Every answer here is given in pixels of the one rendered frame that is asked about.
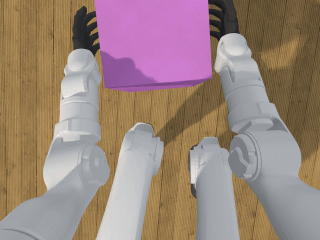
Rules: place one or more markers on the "right robot hand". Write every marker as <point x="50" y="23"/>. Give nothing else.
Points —
<point x="228" y="18"/>

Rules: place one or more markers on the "robot right upper arm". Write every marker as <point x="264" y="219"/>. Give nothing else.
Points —
<point x="269" y="161"/>

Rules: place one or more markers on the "left robot hand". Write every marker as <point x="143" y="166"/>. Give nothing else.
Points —
<point x="81" y="31"/>

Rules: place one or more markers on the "robot left upper arm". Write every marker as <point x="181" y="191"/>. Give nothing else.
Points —
<point x="72" y="176"/>

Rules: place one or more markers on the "carton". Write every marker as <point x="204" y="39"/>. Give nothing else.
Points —
<point x="154" y="44"/>

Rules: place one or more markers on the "left robot shin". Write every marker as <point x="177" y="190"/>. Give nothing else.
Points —
<point x="129" y="136"/>

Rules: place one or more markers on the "right robot forearm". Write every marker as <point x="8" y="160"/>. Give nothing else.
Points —
<point x="244" y="91"/>

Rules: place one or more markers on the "left robot forearm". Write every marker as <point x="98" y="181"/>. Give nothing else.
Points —
<point x="79" y="103"/>

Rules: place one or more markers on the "right robot foot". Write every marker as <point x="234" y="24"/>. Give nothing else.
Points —
<point x="193" y="190"/>

